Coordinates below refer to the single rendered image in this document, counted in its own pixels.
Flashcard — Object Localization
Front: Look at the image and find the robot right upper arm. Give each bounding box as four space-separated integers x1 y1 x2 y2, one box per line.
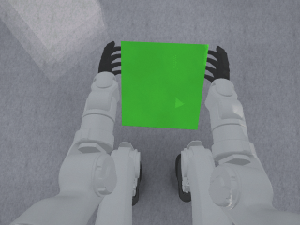
208 163 300 225

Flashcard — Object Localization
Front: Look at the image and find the robot right forearm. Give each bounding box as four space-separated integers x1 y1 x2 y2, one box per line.
204 78 274 196

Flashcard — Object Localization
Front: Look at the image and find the robot right thigh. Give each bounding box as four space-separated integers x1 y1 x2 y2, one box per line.
181 145 233 225

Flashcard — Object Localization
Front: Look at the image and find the robot left upper arm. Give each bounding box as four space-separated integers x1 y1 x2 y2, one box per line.
9 152 118 225

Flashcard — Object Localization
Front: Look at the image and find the right robot hand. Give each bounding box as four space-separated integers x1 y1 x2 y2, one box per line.
204 46 230 83

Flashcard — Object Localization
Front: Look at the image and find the left robot hand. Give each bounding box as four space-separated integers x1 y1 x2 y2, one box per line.
98 41 122 75

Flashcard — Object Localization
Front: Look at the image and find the robot left forearm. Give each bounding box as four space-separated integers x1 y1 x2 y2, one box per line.
58 71 120 186

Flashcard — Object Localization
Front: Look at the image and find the left robot foot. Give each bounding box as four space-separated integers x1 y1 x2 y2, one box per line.
132 162 142 206

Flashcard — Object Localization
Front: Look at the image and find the carton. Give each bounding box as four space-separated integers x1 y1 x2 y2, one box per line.
121 41 209 130

